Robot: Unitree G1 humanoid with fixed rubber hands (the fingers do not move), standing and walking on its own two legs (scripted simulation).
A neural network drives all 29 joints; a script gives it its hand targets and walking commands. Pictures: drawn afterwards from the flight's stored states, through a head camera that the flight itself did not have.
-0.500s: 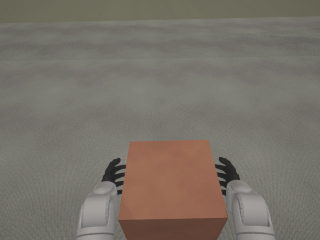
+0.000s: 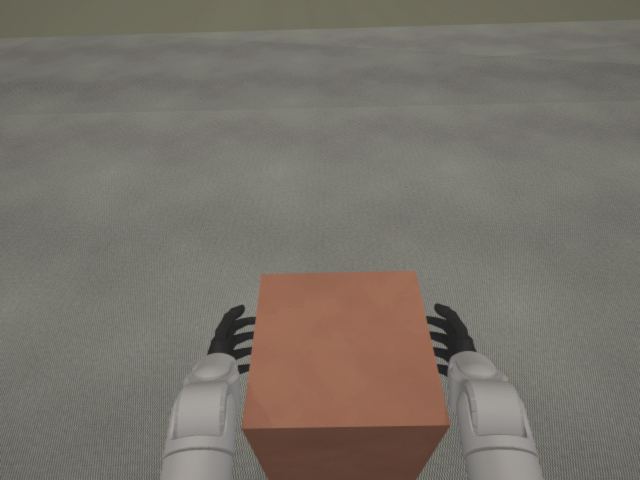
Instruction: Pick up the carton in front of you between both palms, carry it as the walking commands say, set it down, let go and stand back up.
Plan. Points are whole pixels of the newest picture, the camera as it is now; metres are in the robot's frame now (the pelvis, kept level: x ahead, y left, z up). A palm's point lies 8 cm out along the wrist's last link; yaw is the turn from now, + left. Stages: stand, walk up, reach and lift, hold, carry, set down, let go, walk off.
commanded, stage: carry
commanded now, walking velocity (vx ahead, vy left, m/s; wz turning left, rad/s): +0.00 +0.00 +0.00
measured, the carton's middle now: (340, 382) +0.30 +0.00 -0.04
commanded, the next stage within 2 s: hold in 0.14 s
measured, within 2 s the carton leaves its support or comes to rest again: neither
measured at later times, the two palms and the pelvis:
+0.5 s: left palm (201, 394) +0.25 +0.17 +0.04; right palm (445, 371) +0.28 -0.13 +0.03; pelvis -0.02 -0.01 +0.01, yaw +5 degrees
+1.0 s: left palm (217, 387) +0.25 +0.15 +0.05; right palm (458, 357) +0.29 -0.15 +0.04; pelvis -0.02 -0.04 +0.01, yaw +8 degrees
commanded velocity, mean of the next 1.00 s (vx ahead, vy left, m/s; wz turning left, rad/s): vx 0.00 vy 0.00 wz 0.00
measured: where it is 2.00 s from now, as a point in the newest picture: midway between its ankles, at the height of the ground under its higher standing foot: outside the picture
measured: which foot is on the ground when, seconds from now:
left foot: down 0.00-1.00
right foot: down 0.00-1.00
